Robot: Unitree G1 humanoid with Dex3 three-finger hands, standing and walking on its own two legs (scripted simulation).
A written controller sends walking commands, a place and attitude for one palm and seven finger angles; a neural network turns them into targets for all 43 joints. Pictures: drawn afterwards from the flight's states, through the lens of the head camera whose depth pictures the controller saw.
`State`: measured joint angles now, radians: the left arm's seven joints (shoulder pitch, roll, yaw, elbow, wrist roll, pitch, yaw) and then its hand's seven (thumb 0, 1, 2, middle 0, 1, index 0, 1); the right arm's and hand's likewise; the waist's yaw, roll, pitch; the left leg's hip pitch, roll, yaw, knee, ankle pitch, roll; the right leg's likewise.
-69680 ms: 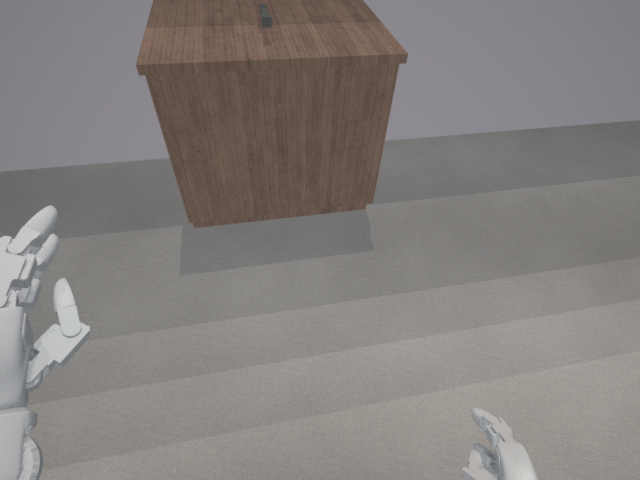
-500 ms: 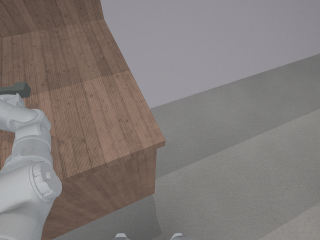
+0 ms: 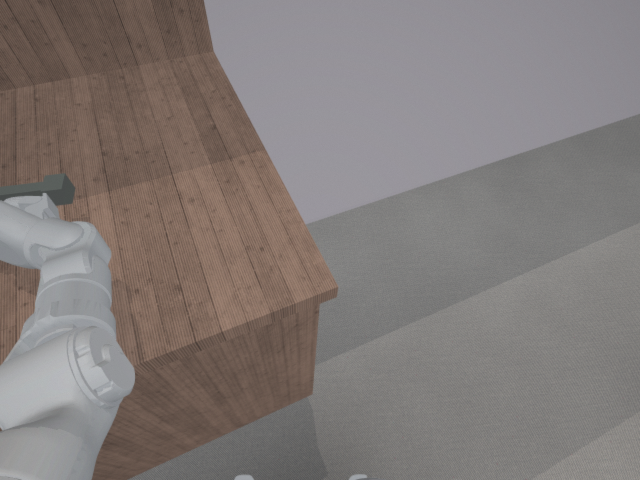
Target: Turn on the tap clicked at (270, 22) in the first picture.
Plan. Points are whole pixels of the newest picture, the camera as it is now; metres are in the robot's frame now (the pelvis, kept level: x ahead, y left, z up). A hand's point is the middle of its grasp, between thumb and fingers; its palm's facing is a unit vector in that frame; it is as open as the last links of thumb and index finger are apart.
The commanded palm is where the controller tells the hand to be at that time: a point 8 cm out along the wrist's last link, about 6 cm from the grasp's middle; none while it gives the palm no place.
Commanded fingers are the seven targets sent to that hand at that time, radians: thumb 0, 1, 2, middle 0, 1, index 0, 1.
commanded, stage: lift the hand up off the lever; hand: left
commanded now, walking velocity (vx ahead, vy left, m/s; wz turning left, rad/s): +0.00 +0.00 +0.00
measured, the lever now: (58, 189) +0.49 +0.31 +0.08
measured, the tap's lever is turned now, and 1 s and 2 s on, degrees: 78 78 78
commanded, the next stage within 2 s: draw the hand back beside the body in 1.14 s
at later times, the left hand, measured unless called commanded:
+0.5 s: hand (43, 201) +0.46 +0.31 +0.09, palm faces +0.89 -0.44 -0.11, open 7.8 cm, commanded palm +0.44 +0.33 +0.15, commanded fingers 0.00 0.90 0.90 -0.15 -0.15 -0.15 -0.15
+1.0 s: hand (37, 202) +0.45 +0.31 +0.10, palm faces +0.89 -0.45 -0.09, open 7.6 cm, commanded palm +0.43 +0.34 +0.16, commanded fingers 0.00 0.90 0.90 -0.15 -0.15 -0.15 -0.15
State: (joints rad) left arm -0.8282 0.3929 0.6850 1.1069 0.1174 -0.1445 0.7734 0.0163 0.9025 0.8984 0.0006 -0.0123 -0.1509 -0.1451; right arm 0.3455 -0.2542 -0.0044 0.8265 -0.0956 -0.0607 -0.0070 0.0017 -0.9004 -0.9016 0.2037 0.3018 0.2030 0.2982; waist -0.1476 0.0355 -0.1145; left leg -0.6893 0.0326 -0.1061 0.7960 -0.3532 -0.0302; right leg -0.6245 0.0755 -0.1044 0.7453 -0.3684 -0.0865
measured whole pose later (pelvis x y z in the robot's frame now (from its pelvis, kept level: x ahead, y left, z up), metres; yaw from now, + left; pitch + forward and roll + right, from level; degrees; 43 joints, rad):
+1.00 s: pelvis +0.00 +0.01 +0.01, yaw -1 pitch +11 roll -1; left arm -0.80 0.35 0.76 1.01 0.15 -0.05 0.74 0.02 0.90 0.90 -0.03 -0.09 -0.20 -0.17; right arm 0.33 -0.25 -0.02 0.84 -0.10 -0.11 0.00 0.00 -0.90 -0.90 0.20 0.30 0.20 0.30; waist -0.14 0.02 -0.09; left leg -0.60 0.03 -0.08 0.74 -0.33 -0.03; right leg -0.54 0.07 -0.07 0.69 -0.34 -0.07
